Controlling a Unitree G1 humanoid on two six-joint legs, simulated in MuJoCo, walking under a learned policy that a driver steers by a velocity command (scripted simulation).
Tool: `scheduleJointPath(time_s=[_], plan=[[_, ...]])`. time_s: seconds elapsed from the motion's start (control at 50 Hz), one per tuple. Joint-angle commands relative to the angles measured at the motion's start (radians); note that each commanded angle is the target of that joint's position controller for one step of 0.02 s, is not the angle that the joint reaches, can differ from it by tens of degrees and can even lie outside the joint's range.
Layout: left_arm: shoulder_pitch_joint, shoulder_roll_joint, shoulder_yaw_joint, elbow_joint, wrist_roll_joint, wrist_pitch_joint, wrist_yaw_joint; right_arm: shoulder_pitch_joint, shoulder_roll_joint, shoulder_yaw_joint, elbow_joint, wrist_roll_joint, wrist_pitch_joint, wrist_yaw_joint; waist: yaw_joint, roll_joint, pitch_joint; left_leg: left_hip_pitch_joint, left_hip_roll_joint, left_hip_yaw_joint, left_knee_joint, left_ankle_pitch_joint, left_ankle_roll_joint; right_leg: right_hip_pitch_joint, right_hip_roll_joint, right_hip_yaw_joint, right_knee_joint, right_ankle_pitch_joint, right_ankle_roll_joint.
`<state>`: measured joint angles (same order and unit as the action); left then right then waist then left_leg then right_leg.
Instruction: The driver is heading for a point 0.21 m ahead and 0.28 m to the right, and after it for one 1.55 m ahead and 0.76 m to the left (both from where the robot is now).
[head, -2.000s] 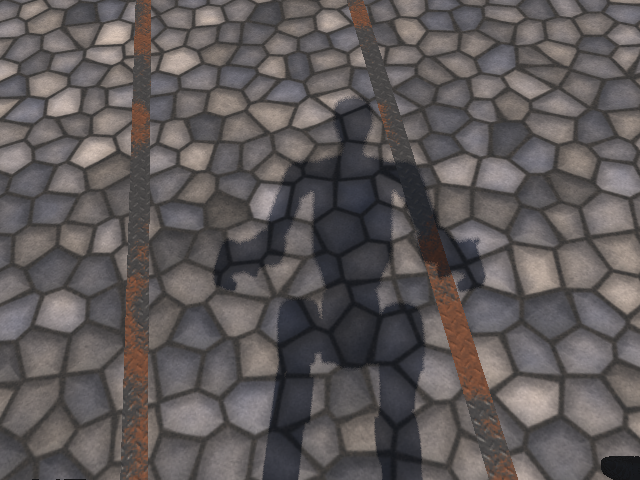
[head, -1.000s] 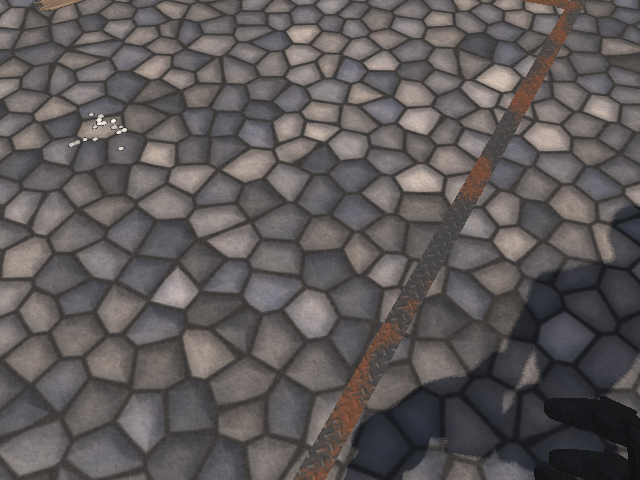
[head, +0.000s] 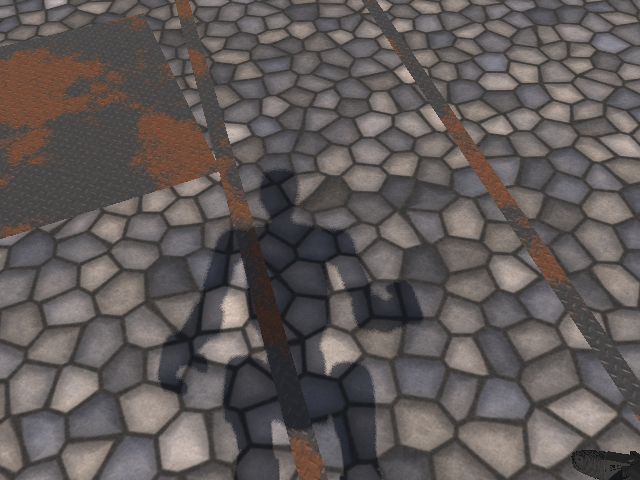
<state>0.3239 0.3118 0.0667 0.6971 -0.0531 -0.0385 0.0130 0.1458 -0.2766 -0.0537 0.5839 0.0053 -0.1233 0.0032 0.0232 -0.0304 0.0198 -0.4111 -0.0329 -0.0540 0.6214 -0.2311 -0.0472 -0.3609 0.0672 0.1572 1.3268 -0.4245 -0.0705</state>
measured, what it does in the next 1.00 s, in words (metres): walks ahead, turning left: right foot, then left foot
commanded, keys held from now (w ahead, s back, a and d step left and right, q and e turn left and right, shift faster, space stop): w+e+shift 0.06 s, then e+shift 0.12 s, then q+shift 0.82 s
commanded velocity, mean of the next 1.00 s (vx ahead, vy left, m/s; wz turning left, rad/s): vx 0.29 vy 0.00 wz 0.18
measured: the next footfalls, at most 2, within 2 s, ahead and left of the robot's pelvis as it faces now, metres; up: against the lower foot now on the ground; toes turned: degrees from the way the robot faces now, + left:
right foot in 0.32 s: +0.42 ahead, -0.13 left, +0.00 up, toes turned -15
left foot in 0.78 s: +0.41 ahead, +0.13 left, +0.00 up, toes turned +9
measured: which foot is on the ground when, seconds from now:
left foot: down 0.00-0.32, up 0.34-0.76, down 0.78-1.00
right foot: up 0.00-0.30, down 0.32-0.78, up 0.80-1.00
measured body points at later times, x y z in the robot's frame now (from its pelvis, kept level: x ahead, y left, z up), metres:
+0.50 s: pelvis +0.30 -0.02 +0.01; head +0.35 -0.04 +0.46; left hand +0.53 +0.17 -0.08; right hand +0.33 -0.32 -0.12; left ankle +0.26 +0.16 -0.62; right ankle +0.38 -0.12 -0.72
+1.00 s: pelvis +0.36 +0.04 +0.03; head +0.41 +0.08 +0.47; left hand +0.48 +0.36 -0.08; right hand +0.56 -0.23 -0.05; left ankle +0.37 +0.12 -0.72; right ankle +0.43 -0.12 -0.64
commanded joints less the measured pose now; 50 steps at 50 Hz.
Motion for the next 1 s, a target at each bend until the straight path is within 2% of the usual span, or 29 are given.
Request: scheduleJointPath(time_s=[0.02,0.06,0.1,0.14,0.18,0.2,0.24,0.28,0.3,0.32,0.34,0.36,0.38,0.4,0.42,0.46,0.54,0.6,0.7,0.74,0.76,0.78,0.8,0.82,0.84,0.86,0.88,0.94,1.0], plan=[[-0.132,0.046,-0.005,-0.151,0.034,-0.015,-0.013,0.191,-0.114,-0.046,0.011,-0.021,0.008,-0.005,-0.113,0.049,-0.023,0.482,0.324,-0.446,-0.343,-0.212,0.18,-0.527,-0.155,-0.029,0.122,0.133,0.008],[-0.145,0.028,-0.003,-0.168,0.009,0.003,-0.028,0.169,-0.055,-0.028,0.059,-0.015,0.003,-0.001,-0.077,0.113,0.017,0.394,0.275,-0.264,-0.365,-0.06,0.156,-0.482,-0.201,-0.034,0.066,0.135,0.005],[-0.185,0.009,-0.011,-0.198,0.011,0.018,-0.036,0.152,-0.04,-0.022,0.1,-0.004,0.006,-0.002,-0.053,0.111,0.072,0.342,0.264,-0.125,-0.365,0.238,0.159,-0.505,-0.215,-0.056,0.011,0.141,0.024],[-0.214,0.009,-0.017,-0.224,0.03,0.014,-0.043,0.089,-0.097,-0.033,0.111,-0.008,0.012,-0.013,-0.022,0.106,0.108,0.264,0.257,-0.003,-0.39,0.473,0.164,-0.464,-0.2,-0.103,-0.159,0.208,0.056],[-0.25,0.013,-0.02,-0.22,0.039,0.001,-0.06,0.058,-0.157,-0.045,0.117,-0.009,0.018,-0.028,-0.031,0.088,0.094,0.227,0.221,0.113,-0.397,0.53,0.141,-0.331,-0.172,-0.17,-0.394,0.397,0.066],[-0.283,-0.002,-0.024,-0.218,0.041,-0.007,-0.07,0.095,-0.168,-0.044,0.133,-0.005,0.017,-0.033,-0.052,0.06,0.075,0.208,0.201,0.139,-0.391,0.571,0.129,-0.231,-0.136,-0.202,-0.508,0.464,0.059],[-0.31,-0.002,-0.021,-0.229,0.039,-0.02,-0.086,0.18,-0.218,-0.049,0.174,0.014,0.013,-0.028,-0.057,0.076,0.03,0.258,0.22,0.133,-0.359,0.746,0.133,-0.079,-0.061,-0.217,-0.638,0.484,0.023],[-0.216,0.058,0.006,-0.205,0.05,-0.028,-0.084,0.201,-0.25,-0.051,0.194,0.03,0.017,-0.025,0.019,0.11,-0.04,0.347,0.254,0.121,-0.233,0.965,0.139,0.056,-0.005,-0.202,-0.716,0.44,-0.04],[-0.101,0.09,0.023,-0.166,0.056,-0.029,-0.073,0.182,-0.246,-0.044,0.198,0.034,0.022,-0.022,0.098,0.106,-0.093,0.345,0.242,0.132,-0.093,0.983,0.125,0.196,-0.004,-0.185,-0.796,0.521,-0.075],[-0.017,0.134,0.037,-0.141,0.078,-0.025,-0.054,0.173,-0.225,-0.033,0.193,0.036,0.023,-0.02,0.155,0.085,-0.133,0.248,0.193,0.143,0.109,0.851,0.093,0.377,-0.062,-0.144,-0.866,0.743,-0.105],[0.019,0.207,0.03,-0.131,0.118,-0.02,-0.032,0.268,-0.089,0.008,0.17,-0.021,0.026,-0.007,0.076,-0.209,-0.291,-0.026,0.035,0.132,0.576,-0.295,0.039,0.72,-0.385,0.125,-0.681,1.514,-0.214],[0.024,0.151,0.004,-0.163,0.138,-0.026,-0.036,0.429,-0.121,0.024,0.229,0.02,0.026,0.004,0.076,-0.212,-0.615,-0.116,-0.029,-0.154,0.836,-0.507,0.024,0.861,-0.607,0.429,-0.698,1.534,-0.392],[-0.004,0.123,0.008,-0.157,0.113,-0.019,-0.041,0.332,-0.225,-0.01,0.232,0.04,0.039,0.001,0.105,-0.057,-0.575,-0.098,0.03,-0.173,0.818,-0.438,0.012,0.722,-0.51,0.3,-0.764,1.368,-0.342],[-0.077,0.099,-0.001,-0.137,0.083,-0.024,-0.044,0.236,-0.196,-0.008,0.184,0.046,0.052,-0.007,0.063,-0.021,-0.391,-0.172,0.071,-0.116,0.719,-0.373,-0.007,0.596,-0.451,0.189,-0.818,1.202,-0.288],[-0.128,0.064,-0.011,-0.116,0.067,-0.029,-0.041,0.208,-0.157,-0.003,0.188,0.034,0.069,-0.022,0.023,0.037,-0.284,-0.187,0.108,-0.077,0.658,-0.332,-0.028,0.475,-0.409,0.128,-0.861,1.08,-0.247],[-0.205,0.057,-0.008,-0.104,0.078,-0.024,-0.035,0.256,-0.148,-0.017,0.2,0.029,0.117,-0.03,-0.049,-0.019,-0.185,-0.065,0.13,-0.032,0.636,-0.276,-0.062,0.222,-0.37,0.013,-0.962,0.928,-0.225],[-0.294,0.073,0.009,-0.087,0.09,-0.02,-0.008,0.235,-0.091,-0.021,0.15,0.018,0.173,-0.046,-0.084,-0.061,-0.123,-0.044,0.158,0.015,0.535,-0.179,-0.084,0.039,-0.375,-0.141,-1.072,0.636,-0.215],[-0.311,0.083,0.018,-0.071,0.085,-0.007,0.016,0.162,-0.088,-0.021,0.108,0.011,0.182,-0.032,-0.068,-0.068,-0.118,-0.012,0.177,0.039,0.388,-0.038,-0.055,0.035,-0.369,-0.224,-1.09,0.441,-0.189],[-0.297,0.121,0.04,-0.039,0.054,0.021,0.014,0.087,-0.126,-0.037,0.05,0.009,0.202,0.003,-0.05,-0.076,-0.106,0.033,0.161,0.104,0.202,-0.06,0.007,0.137,-0.426,-0.27,-1.035,0.366,-0.142],[-0.308,0.123,0.045,-0.026,0.034,0.031,0.008,0.111,-0.128,-0.047,0.048,0.006,0.206,0.01,-0.076,-0.059,-0.103,0.101,0.129,0.145,0.059,-0.037,0.051,0.157,-0.418,-0.303,-0.945,0.336,-0.086],[-0.281,0.095,0.042,-0.009,0.023,0.037,0.004,0.142,-0.147,-0.06,0.057,-0.002,0.205,0.005,-0.081,-0.007,-0.089,0.147,0.099,0.133,-0.03,0.01,0.088,0.138,-0.374,-0.336,-0.841,0.25,-0.032],[-0.218,0.065,0.04,0.016,0.033,0.047,0.001,0.184,-0.221,-0.085,0.061,-0.006,0.198,-0.009,-0.073,0.174,-0.038,0.208,0.154,-0.019,-0.167,0.31,0.148,0.031,-0.279,-0.401,-0.631,0.082,0.05],[-0.227,0.05,0.034,-0.026,0.078,0.055,0.004,0.178,-0.34,-0.107,0.023,-0.008,0.185,-0.024,-0.031,0.449,0.025,0.297,0.349,-0.412,-0.23,0.565,0.306,-0.301,-0.111,-0.395,-0.304,-0.265,0.157],[-0.346,0.068,0.035,-0.071,0.088,0.053,0.014,0.195,-0.338,-0.102,0.007,-0.043,0.148,-0.009,-0.095,0.339,-0.08,0.266,0.39,-0.546,-0.3,0.425,0.407,-0.363,-0.049,-0.162,-0.134,-0.272,0.15],[-0.369,0.081,0.041,-0.074,0.064,0.052,0.02,0.164,-0.317,-0.099,0.009,-0.041,0.121,0.001,-0.078,0.24,-0.078,0.281,0.356,-0.474,-0.322,0.302,0.371,-0.395,-0.058,-0.102,-0.106,-0.182,0.121],[-0.352,0.083,0.045,-0.063,0.056,0.048,0.028,0.111,-0.293,-0.096,0.002,-0.015,0.111,-0.004,-0.042,0.181,-0.068,0.284,0.311,-0.419,-0.315,0.234,0.315,-0.407,-0.073,-0.076,-0.138,-0.076,0.102],[-0.337,0.101,0.052,-0.046,0.065,0.046,0.036,0.06,-0.246,-0.083,-0.012,0.008,0.116,-0.014,-0.022,0.143,-0.074,0.28,0.289,-0.377,-0.296,0.227,0.274,-0.4,-0.087,-0.062,-0.169,-0.009,0.098],[-0.32,0.077,0.048,-0.031,0.066,0.03,0.027,0.032,-0.201,-0.068,-0.049,0.006,0.137,-0.046,-0.006,0.145,-0.153,0.274,0.226,-0.316,-0.248,0.361,0.246,-0.302,-0.046,-0.053,-0.234,0.097,0.116],[-0.345,0.039,0.031,-0.027,0.054,0.023,0.018,0.065,-0.22,-0.079,-0.058,0.012,0.147,-0.06,-0.027,0.134,-0.167,0.321,0.199,-0.35,-0.226,0.348,0.243,-0.285,-0.01,-0.033,-0.416,0.122,0.14]])
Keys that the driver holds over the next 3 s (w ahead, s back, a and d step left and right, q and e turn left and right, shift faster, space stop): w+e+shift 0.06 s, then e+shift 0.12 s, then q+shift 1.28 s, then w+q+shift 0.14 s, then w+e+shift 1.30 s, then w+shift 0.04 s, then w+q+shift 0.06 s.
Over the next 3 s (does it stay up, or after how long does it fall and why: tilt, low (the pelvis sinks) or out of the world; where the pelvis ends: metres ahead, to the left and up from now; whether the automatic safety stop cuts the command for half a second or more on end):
stays up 1.14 0.63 -0.02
